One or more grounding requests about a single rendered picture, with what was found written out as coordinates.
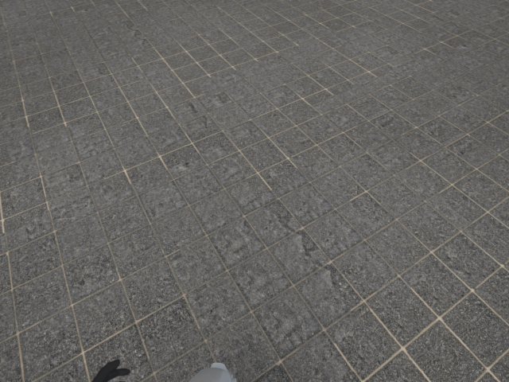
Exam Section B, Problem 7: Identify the left robot shin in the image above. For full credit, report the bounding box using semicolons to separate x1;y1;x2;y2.
211;363;227;371

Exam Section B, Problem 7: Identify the left robot hand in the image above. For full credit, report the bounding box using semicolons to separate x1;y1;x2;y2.
92;359;130;382

